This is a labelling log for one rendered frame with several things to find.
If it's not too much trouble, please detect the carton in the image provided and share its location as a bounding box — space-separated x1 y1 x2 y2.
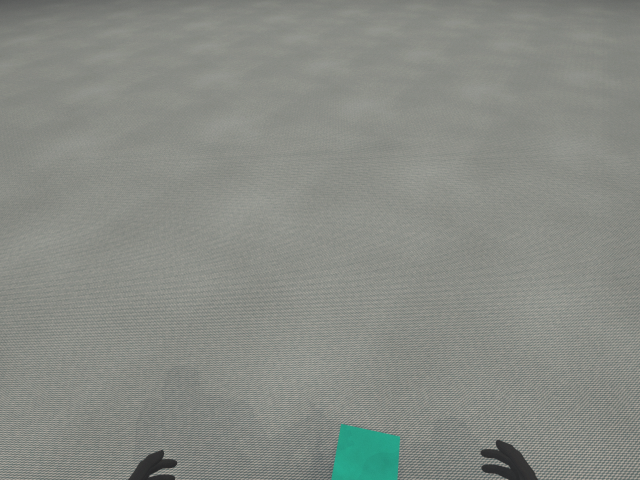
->
331 424 400 480

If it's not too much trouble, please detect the robot right hand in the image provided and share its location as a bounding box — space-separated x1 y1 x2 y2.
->
480 440 538 480

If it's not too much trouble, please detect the robot left hand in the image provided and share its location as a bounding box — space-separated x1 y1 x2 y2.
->
128 450 177 480

